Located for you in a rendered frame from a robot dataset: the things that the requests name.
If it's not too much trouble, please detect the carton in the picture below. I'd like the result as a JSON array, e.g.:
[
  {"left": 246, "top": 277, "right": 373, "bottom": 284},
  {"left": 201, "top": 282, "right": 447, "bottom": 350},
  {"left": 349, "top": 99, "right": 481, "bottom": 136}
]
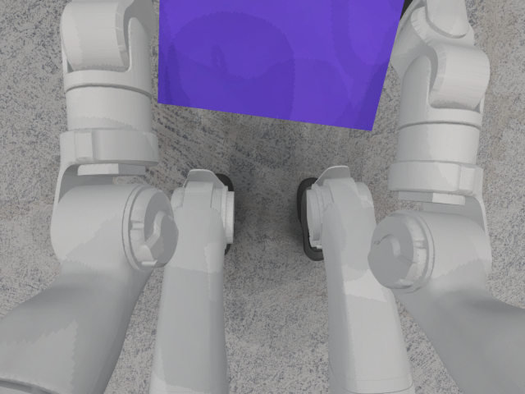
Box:
[{"left": 157, "top": 0, "right": 404, "bottom": 131}]

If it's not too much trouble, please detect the right robot forearm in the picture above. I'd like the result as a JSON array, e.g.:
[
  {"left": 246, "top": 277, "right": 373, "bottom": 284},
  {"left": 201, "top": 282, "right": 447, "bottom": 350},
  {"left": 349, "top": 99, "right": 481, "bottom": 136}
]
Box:
[{"left": 387, "top": 0, "right": 490, "bottom": 242}]

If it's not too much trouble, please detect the robot right thigh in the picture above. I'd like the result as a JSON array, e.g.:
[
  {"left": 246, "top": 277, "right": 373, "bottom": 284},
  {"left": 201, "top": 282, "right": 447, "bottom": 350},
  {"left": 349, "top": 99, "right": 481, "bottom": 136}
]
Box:
[{"left": 307, "top": 176, "right": 416, "bottom": 394}]

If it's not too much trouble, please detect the left robot forearm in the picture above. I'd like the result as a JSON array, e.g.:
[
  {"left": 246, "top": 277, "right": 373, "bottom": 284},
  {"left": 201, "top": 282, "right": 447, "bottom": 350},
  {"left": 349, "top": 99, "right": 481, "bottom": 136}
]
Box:
[{"left": 50, "top": 0, "right": 159, "bottom": 253}]

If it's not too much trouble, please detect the robot right foot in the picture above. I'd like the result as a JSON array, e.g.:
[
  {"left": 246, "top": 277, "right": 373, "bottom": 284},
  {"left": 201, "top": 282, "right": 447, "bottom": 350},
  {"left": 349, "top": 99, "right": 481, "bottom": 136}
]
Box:
[{"left": 297, "top": 177, "right": 324, "bottom": 261}]

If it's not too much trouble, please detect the robot right upper arm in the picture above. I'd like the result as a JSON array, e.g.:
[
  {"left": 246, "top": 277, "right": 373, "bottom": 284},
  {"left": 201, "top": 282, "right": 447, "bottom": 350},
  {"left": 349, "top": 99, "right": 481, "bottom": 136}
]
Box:
[{"left": 367, "top": 209, "right": 525, "bottom": 394}]

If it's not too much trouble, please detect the robot left upper arm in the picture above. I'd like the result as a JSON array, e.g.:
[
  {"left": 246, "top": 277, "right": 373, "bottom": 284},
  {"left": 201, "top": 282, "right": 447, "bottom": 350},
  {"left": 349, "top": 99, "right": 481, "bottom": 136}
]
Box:
[{"left": 0, "top": 184, "right": 179, "bottom": 394}]

